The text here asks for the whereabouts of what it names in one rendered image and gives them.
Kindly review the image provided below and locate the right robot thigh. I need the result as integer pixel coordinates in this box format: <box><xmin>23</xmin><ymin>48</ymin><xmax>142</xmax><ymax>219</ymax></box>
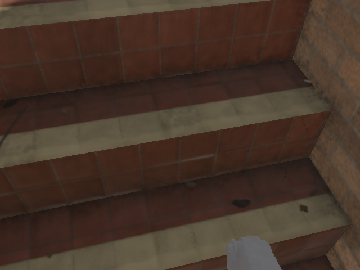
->
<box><xmin>226</xmin><ymin>236</ymin><xmax>282</xmax><ymax>270</ymax></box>

